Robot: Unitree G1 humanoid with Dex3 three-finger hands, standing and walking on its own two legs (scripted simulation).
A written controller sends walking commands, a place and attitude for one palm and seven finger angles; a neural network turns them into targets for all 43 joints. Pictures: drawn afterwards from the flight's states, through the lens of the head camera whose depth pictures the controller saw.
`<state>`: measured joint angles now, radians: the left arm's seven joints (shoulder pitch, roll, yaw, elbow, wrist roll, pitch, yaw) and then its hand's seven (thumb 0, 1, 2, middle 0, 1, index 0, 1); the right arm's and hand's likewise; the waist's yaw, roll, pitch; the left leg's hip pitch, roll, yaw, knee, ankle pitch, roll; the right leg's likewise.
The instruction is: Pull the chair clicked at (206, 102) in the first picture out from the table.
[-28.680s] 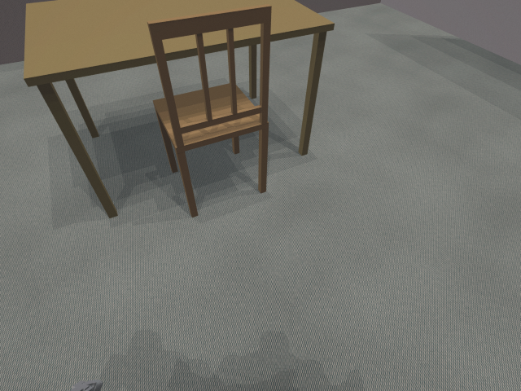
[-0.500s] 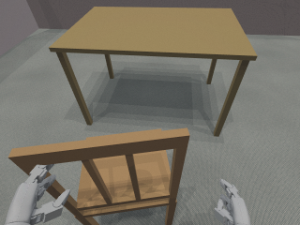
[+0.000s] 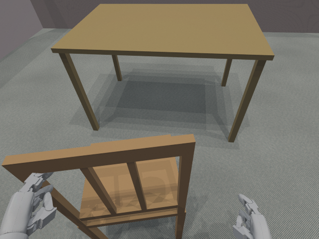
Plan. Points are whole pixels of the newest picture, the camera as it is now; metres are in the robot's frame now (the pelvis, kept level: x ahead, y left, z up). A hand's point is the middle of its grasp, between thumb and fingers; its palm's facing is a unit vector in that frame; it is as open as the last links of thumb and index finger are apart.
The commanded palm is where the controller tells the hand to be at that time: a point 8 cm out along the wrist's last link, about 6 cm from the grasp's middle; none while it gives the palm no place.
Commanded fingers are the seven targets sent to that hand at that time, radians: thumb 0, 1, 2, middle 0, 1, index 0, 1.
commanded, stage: step back with the hand held close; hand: left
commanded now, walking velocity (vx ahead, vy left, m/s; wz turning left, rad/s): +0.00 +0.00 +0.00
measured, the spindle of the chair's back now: (102, 192) +0.25 +0.21 -0.07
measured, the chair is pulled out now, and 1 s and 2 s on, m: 0.59 0.59 0.59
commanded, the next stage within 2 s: stop stepping back and stand still in 1.04 s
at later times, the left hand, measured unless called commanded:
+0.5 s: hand (24, 226) +0.11 +0.27 +0.09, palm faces +0.09 -0.82 -0.57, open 6.7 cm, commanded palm +0.07 +0.32 +0.19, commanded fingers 0.00 0.90 0.90 -0.20 -0.30 -0.20 -0.30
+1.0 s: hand out of the picture +0.05 +0.32 +0.18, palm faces +0.41 -0.76 -0.50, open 7.4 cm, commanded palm -0.01 +0.36 +0.19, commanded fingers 0.00 0.90 0.90 -0.20 -0.30 -0.20 -0.30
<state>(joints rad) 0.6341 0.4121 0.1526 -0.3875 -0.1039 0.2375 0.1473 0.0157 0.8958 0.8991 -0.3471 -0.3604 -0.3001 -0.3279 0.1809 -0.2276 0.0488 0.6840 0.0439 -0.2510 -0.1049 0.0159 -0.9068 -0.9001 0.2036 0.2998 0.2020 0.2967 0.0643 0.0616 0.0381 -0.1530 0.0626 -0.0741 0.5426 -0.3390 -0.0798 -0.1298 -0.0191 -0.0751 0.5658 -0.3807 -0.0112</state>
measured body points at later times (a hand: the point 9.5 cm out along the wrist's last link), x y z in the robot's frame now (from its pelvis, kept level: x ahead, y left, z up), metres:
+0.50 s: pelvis -0.07 +0.02 +0.00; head -0.01 +0.03 +0.45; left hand +0.10 +0.31 +0.12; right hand +0.12 -0.22 -0.08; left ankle -0.02 +0.18 -0.73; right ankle -0.04 -0.11 -0.73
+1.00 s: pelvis -0.15 +0.06 -0.01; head -0.13 +0.08 +0.44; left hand +0.02 +0.36 +0.21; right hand +0.01 -0.17 -0.08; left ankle -0.02 +0.18 -0.73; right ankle -0.21 -0.07 -0.72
